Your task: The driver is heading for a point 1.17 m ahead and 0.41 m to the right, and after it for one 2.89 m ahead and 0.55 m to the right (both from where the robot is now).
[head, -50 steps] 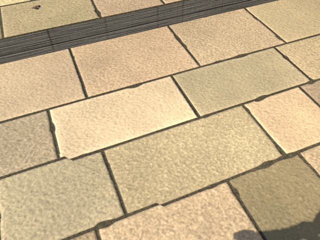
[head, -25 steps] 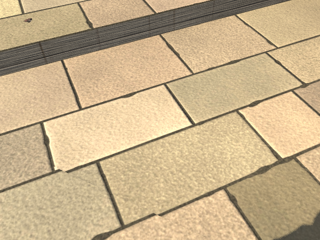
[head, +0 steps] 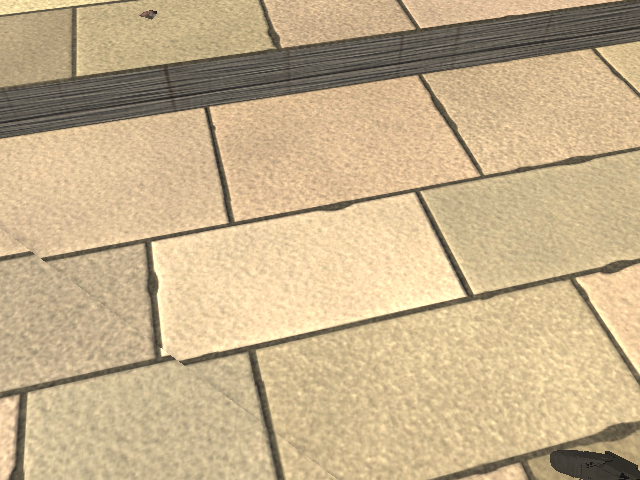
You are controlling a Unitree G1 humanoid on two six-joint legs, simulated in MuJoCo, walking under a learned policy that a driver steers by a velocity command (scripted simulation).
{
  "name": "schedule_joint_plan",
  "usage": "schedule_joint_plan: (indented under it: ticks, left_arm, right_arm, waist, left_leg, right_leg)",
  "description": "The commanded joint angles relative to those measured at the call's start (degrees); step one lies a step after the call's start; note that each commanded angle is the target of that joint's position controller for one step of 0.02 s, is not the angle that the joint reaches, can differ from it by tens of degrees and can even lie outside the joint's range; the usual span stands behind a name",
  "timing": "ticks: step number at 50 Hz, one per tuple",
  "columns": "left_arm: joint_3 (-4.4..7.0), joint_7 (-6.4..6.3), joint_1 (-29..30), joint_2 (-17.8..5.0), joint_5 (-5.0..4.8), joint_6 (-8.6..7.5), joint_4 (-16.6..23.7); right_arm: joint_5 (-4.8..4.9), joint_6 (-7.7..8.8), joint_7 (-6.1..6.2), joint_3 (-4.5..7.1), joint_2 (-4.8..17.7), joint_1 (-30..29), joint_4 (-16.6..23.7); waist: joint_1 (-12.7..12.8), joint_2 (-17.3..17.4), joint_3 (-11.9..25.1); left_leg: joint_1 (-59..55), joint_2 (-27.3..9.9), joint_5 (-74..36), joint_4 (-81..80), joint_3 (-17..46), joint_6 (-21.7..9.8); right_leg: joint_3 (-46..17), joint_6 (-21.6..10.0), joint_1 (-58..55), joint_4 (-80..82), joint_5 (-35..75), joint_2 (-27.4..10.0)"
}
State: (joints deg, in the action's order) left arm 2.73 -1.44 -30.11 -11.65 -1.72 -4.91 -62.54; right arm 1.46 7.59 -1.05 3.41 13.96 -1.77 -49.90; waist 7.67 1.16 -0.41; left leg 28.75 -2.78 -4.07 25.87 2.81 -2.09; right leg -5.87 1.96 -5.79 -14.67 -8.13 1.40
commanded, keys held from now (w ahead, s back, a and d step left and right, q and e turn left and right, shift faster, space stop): w+e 0.88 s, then w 0.06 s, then no key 0.06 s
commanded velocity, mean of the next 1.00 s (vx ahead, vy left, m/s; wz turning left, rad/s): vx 0.49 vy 0.00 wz -0.50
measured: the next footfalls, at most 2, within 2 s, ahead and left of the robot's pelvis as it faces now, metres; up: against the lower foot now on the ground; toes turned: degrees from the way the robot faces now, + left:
left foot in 0.06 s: +0.21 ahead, +0.14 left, -0.02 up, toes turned -3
right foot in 0.62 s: +0.44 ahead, -0.15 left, -0.04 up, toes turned -26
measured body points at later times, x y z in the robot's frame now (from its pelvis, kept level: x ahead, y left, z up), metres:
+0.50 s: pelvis +0.26 +0.04 -0.02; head +0.27 +0.02 +0.43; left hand +0.50 +0.22 -0.13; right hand +0.15 -0.22 -0.17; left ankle +0.17 +0.15 -0.76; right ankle +0.38 -0.15 -0.72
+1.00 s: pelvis +0.54 -0.10 -0.03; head +0.56 -0.12 +0.42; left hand +0.70 +0.14 -0.15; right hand +0.61 -0.43 -0.10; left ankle +0.78 -0.07 -0.74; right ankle +0.42 -0.14 -0.76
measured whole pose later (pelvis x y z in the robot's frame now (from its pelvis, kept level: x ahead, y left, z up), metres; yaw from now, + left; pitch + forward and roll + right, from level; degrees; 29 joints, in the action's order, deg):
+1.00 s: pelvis +0.54 -0.10 -0.03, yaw -34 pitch +0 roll -2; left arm 5.4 -1.3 -20.9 -14.3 -1.1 -4.5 -49.3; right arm -0.7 9.4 -1.6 3.0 16.6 -0.2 -43.6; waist 6.1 2.8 -3.1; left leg 30.4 -3.8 -15.0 26.4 5.1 0.7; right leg -6.0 -5.2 3.9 -23.4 -5.4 6.3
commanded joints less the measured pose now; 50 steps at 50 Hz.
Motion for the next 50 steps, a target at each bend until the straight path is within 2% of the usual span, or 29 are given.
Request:
schedule_joint_plan:
  ticks: [1,2,3,4,5,6,7,8,9,11,15,20,24,27,29,31,32,33,34,35,36,38,40,42,43,44,46,48,50]
  left_arm:
    - [1.96,-0.09,1.59,-9.14,-0.26,-0.06,3.04]
    - [1.68,0.27,2.66,-8.22,0.23,-0.14,3.82]
    - [0.95,0.55,5.62,-6.07,1.36,-0.38,5.9]
    - [-0.37,0.39,-3.42,-0.1,2.79,-0.7,4.85]
    - [-0.56,-0.05,-8.78,-0.34,-0.6,-0.92,4.45]
    - [0.47,-0.5,-3.4,-4.76,-2.06,-0.92,5.37]
    - [1.2,-0.81,3.43,-7.17,-1.82,-0.57,7.26]
    - [1.61,-1.05,4.44,-6.46,-0.87,0.21,7.3]
    - [1.67,-0.93,3.5,-4.73,0.0,0.95,7.3]
    - [1.89,-0.48,4.16,-2.93,-0.03,2.23,8.26]
    - [2.71,0.36,12.03,-4.31,0.36,2.9,12.48]
    - [2.16,2.87,21.07,-3.85,0.85,2.04,16.02]
    - [1.49,4.41,29.76,-3.57,0.5,1.66,20.22]
    - [1.48,5.75,33.06,-4.37,0.18,1.66,23.2]
    - [2.2,6.19,31.68,-5.86,0.09,2.0,24.0]
    - [3.97,6.08,24.53,-9.22,0.24,2.58,22.9]
    - [5.53,5.69,18.98,-11.3,0.12,2.6,20.46]
    - [6.86,4.78,9.76,-12.46,0.18,2.99,18.25]
    - [6.98,3.77,7.49,-14.73,0.92,2.86,17.08]
    - [6.08,3.54,8.33,-14.32,1.89,2.38,17.1]
    - [5.87,3.41,10.76,-14.26,2.13,1.7,18.12]
    - [4.97,3.56,16.24,-10.75,1.09,0.45,18.86]
    - [4.47,2.72,18.65,-9.69,1.07,0.03,19.74]
    - [4.48,1.51,16.64,-10.68,0.92,-0.19,19.11]
    - [4.49,0.86,15.11,-10.89,0.5,-0.5,18.66]
    - [4.66,0.23,14.88,-11.51,0.09,-0.34,18.39]
    - [4.54,-0.12,14.15,-11.3,0.6,0.12,18.01]
    - [4.34,-0.03,10.73,-10.49,0.65,-0.27,16.19]
    - [3.75,-0.54,8.64,-8.35,0.53,-0.5,15.03]
  right_arm:
    - [-0.46,0.92,0.42,1.74,6.96,4.91,1.71]
    - [-0.88,1.09,0.7,2.43,8.32,12.93,-0.45]
    - [-1.83,0.94,0.92,3.08,11.08,24.77,-3.1]
    - [-2.16,0.16,0.4,2.87,13.99,27.74,-3.72]
    - [-1.22,-0.5,-0.47,3.73,15.0,30.73,-5.05]
    - [-0.87,-0.34,-0.64,2.82,10.48,25.65,-3.59]
    - [-1.06,-0.2,-0.74,1.71,7.26,17.81,-1.83]
    - [-1.86,0.06,-0.97,1.11,6.38,13.76,-0.99]
    - [-2.14,0.21,-1.0,1.12,5.83,12.28,-1.37]
    - [-2.16,0.49,-0.61,0.94,4.41,12.5,-2.28]
    - [-2.32,0.58,1.11,1.47,6.31,14.79,-3.47]
    - [-2.15,-0.27,2.65,1.72,7.95,18.06,-4.13]
    - [-1.57,-1.45,2.72,1.67,8.33,24.17,-5.95]
    - [-1.21,-2.86,2.52,2.26,10.25,24.81,-5.61]
    - [-0.52,-3.61,2.85,2.8,12.0,24.27,-4.7]
    - [-0.15,-4.46,3.12,3.37,14.0,24.17,-4.4]
    - [-0.03,-4.67,2.91,2.7,10.91,27.12,-3.8]
    - [0.14,-3.75,2.48,2.22,10.87,23.08,-2.61]
    - [-0.05,-1.65,1.8,1.18,7.81,18.34,1.24]
    - [1.07,0.37,1.72,1.28,9.26,13.18,4.1]
    - [1.8,1.36,1.62,1.22,9.19,11.06,5.74]
    - [0.27,1.44,1.65,1.75,9.15,11.56,5.21]
    - [-0.71,0.69,1.5,1.87,8.07,12.71,4.74]
    - [-1.52,0.41,1.09,1.31,6.37,10.74,5.77]
    - [-1.85,0.9,0.95,1.26,6.57,7.64,6.86]
    - [-2.18,1.39,0.74,0.89,6.11,4.48,7.92]
    - [-2.71,2.35,-0.21,0.04,4.32,1.51,8.07]
    - [-2.06,2.56,-0.96,0.23,5.39,0.72,8.89]
    - [-2.31,2.56,-0.82,0.55,7.14,1.82,9.01]
  waist:
    - [-8.07,-4.39,-3.93]
    - [-12.15,-3.2,0.81]
    - [-17.74,0.94,9.34]
    - [-13.09,14.89,16.91]
    - [-12.7,19.13,22.27]
    - [-12.25,10.08,14.45]
    - [-11.45,3.85,6.42]
    - [-9.33,2.28,3.53]
    - [-7.59,3.16,2.59]
    - [-6.56,4.12,0.85]
    - [-6.81,1.43,-1.55]
    - [-8.68,0.17,-2.87]
    - [-11.77,-0.52,-5.82]
    - [-11.68,0.43,-6.13]
    - [-9.97,2.56,-3.49]
    - [-5.5,4.12,1.41]
    - [-4.53,2.4,5.51]
    - [1.87,0.87,8.09]
    - [2.18,-11.47,10.52]
    - [1.24,-8.71,13.91]
    - [0.04,-6.56,11.16]
    - [-4.75,-1.27,2.81]
    - [-7.1,-0.3,0.69]
    - [-7.49,-0.78,-0.79]
    - [-6.74,-0.6,-1.65]
    - [-6.12,-1.37,-3.04]
    - [-3.76,-3.95,-3.07]
    - [-2.89,-5.42,-3.19]
    - [-3.58,-5.65,-2.9]
  left_leg:
    - [-14.74,1.38,-2.67,-2.89,0.35,-1.43]
    - [-26.1,0.75,-4.42,-2.3,0.06,-2.19]
    - [-42.9,-6.52,-6.47,1.52,4.67,-3.95]
    - [-54.88,-18.55,-21.16,7.03,16.39,-7.15]
    - [-54.09,-24.11,0.61,-1.6,31.04,-13.31]
    - [-46.36,-20.72,15.17,-6.58,29.54,-11.55]
    - [-34.79,-18.2,14.57,-9.83,22.34,-9.29]
    - [-27.32,-17.1,10.84,-11.71,18.69,-9.1]
    - [-22.91,-15.82,9.78,-13.28,15.03,-9.09]
    - [-19.14,-13.8,10.09,-16.22,9.0,-8.38]
    - [-20.72,-13.84,4.65,-18.84,2.26,-8.96]
    - [-22.33,-11.62,-0.7,-19.15,-8.12,-6.97]
    - [-31.08,-12.43,-3.08,-15.29,-11.66,-5.69]
    - [-35.33,-14.12,-14.55,-10.04,-13.54,-5.14]
    - [-35.96,-13.57,-31.4,-3.38,-15.66,-3.9]
    - [-36.02,-13.52,-38.81,9.18,-15.45,-2.39]
    - [-25.88,-10.18,-39.32,20.25,-17.63,-0.74]
    - [-8.66,-6.19,-24.19,35.79,-18.17,3.16]
    - [10.31,1.65,24.35,56.54,-12.69,4.92]
    - [11.81,1.45,33.73,59.58,-2.47,2.39]
    - [12.07,-0.16,32.11,55.75,1.38,0.81]
    - [10.05,-3.09,27.79,45.2,2.02,0.97]
    - [5.79,-3.93,24.87,37.62,1.69,2.41]
    - [4.8,-4.04,22.62,31.34,0.69,4.22]
    - [5.64,-4.1,17.43,26.49,1.19,4.79]
    - [3.61,-2.82,10.24,17.3,0.07,4.92]
    - [-6.1,1.24,-8.16,3.8,-2.93,4.13]
    - [-10.83,2.02,-17.28,-0.32,-1.33,3.06]
    - [-12.19,1.45,-19.65,-2.63,0.87,1.74]
  right_leg:
    - [-9.24,-8.28,12.61,-3.84,16.01,-11.02]
    - [-7.42,-7.04,16.78,-13.59,18.99,-7.84]
    - [-3.77,-5.19,27.52,-29.91,8.8,-3.49]
    - [-2.07,-2.97,38.04,-49.7,-26.9,1.59]
    - [-4.08,-2.61,44.01,-60.27,-26.79,1.44]
    - [-3.07,-2.94,48.13,-62.1,-21.52,-2.73]
    - [-1.56,-3.04,47.18,-59.35,-14.94,-5.11]
    - [-1.21,-2.83,44.05,-58.77,-11.68,-6.83]
    - [-1.56,-3.01,41.28,-56.44,-9.69,-8.31]
    - [-1.17,-4.1,39.45,-52.76,-8.12,-9.59]
    - [-2.37,-4.58,46.0,-43.28,0.73,-9.25]
    - [2.58,-4.94,44.08,-30.72,14.61,-7.47]
    - [4.9,-6.06,48.56,-23.42,16.09,-6.67]
    - [8.56,-7.5,47.67,-21.19,7.5,-4.99]
    - [12.55,-9.05,40.16,-19.73,2.98,-1.5]
    - [13.14,-10.65,28.36,-16.8,1.93,1.52]
    - [14.46,-12.53,12.8,-16.07,2.26,4.24]
    - [6.59,-16.46,-5.29,-11.33,4.43,0.46]
    - [-15.56,-22.49,-18.57,-7.69,5.36,-12.4]
    - [-24.05,-22.16,-16.88,-4.32,8.96,-16.25]
    - [-23.76,-22.57,-11.67,-2.96,11.17,-16.79]
    - [-17.6,-20.78,0.25,-1.3,14.5,-13.08]
    - [-15.17,-20.0,8.03,1.45,16.45,-10.81]
    - [-14.8,-20.97,13.11,2.71,20.82,-12.18]
    - [-13.55,-20.45,14.28,3.18,19.04,-11.09]
    - [-10.43,-18.96,17.77,3.78,14.54,-8.18]
    - [-5.97,-15.53,24.38,3.42,6.17,-3.77]
    - [-7.5,-13.54,25.47,1.81,0.39,-4.46]
    - [-8.87,-11.46,22.61,-4.12,-1.87,-4.6]
Keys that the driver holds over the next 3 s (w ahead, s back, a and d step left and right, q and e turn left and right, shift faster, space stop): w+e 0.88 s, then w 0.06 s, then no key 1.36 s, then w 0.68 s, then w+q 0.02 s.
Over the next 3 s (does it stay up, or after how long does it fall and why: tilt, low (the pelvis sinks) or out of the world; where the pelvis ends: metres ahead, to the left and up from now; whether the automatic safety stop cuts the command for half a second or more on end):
stays up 0.89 -0.34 -0.07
